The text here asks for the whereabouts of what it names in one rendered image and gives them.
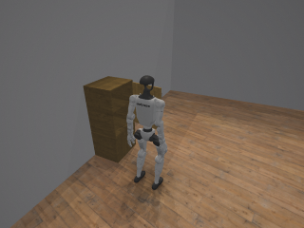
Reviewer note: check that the robot left shin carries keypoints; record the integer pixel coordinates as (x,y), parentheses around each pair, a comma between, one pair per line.
(140,163)

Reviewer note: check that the robot left upper arm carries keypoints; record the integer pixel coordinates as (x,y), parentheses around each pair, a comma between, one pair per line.
(131,107)

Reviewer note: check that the robot right foot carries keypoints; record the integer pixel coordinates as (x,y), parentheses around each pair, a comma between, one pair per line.
(155,185)

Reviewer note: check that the robot right upper arm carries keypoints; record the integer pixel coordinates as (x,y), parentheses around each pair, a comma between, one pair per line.
(160,104)

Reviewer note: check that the cupboard door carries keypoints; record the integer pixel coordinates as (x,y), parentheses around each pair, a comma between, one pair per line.
(138,88)

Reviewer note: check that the robot right hand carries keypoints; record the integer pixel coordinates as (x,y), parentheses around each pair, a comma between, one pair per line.
(163,149)

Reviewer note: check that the robot right forearm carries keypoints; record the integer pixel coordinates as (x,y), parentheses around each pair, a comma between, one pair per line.
(161,133)

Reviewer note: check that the robot left forearm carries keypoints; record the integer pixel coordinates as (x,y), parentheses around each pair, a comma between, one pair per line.
(130,126)

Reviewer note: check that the robot left hand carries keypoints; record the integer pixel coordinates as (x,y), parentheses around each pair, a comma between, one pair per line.
(130,138)

